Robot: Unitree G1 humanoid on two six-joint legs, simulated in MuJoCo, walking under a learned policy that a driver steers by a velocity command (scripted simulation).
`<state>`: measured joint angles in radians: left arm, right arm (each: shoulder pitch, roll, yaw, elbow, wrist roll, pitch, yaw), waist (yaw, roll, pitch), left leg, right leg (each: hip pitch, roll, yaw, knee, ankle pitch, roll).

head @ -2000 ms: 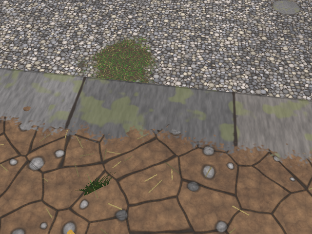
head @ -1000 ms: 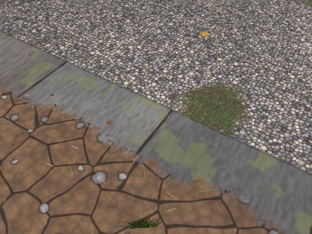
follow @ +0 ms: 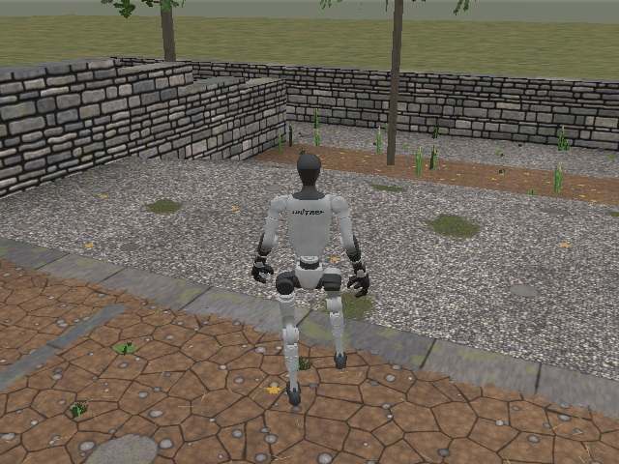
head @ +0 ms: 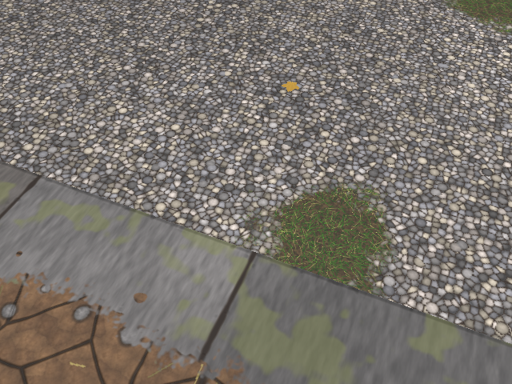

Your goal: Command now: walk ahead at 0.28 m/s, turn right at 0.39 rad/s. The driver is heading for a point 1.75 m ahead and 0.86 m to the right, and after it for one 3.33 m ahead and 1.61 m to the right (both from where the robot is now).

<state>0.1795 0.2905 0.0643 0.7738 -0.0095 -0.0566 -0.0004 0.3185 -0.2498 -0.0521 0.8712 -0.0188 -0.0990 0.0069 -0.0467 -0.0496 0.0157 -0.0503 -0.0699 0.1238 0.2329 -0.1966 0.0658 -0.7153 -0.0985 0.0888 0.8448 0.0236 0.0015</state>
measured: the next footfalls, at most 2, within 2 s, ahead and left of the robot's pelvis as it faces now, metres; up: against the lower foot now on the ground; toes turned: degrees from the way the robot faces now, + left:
right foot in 0.18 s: +0.25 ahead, -0.12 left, +0.00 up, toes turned -7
left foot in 0.64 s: +0.28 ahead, +0.10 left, +0.00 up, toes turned -27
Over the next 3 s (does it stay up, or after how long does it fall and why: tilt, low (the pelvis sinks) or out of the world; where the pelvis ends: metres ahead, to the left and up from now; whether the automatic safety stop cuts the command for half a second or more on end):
stays up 0.32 -0.11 -0.01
